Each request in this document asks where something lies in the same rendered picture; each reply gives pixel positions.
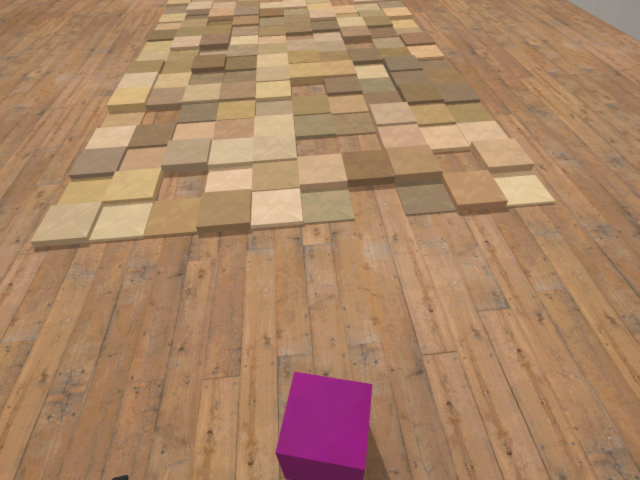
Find carton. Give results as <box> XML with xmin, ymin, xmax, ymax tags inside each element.
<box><xmin>275</xmin><ymin>372</ymin><xmax>372</xmax><ymax>480</ymax></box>

